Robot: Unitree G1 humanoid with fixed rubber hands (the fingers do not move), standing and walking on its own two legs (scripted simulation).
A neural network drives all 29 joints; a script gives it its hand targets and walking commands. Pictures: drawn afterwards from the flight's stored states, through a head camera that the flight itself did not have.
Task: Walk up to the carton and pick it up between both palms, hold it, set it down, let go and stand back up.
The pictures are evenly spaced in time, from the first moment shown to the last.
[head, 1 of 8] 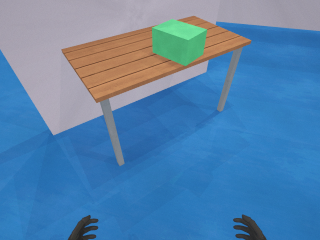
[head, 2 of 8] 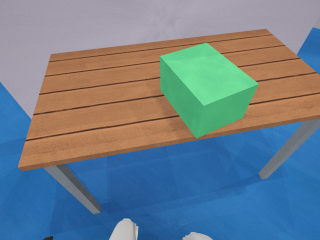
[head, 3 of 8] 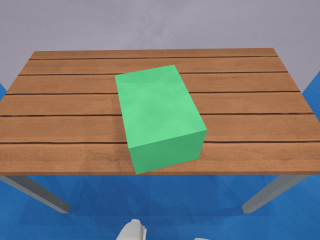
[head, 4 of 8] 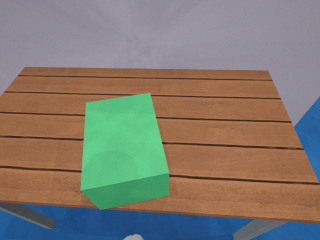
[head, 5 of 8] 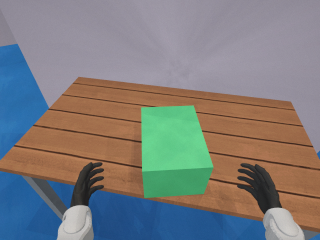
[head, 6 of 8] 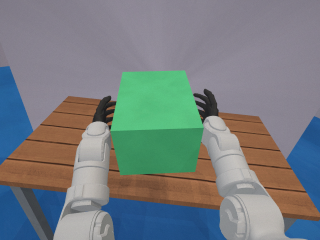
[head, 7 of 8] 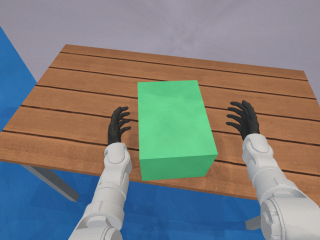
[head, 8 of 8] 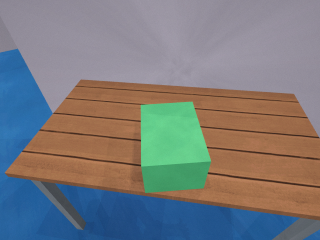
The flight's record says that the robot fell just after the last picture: no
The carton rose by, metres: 0.23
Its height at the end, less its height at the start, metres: +0.00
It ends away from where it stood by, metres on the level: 0.03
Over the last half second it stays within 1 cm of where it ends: yes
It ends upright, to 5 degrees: yes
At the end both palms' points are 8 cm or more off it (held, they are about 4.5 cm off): yes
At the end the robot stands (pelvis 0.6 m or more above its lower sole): yes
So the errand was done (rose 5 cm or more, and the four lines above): yes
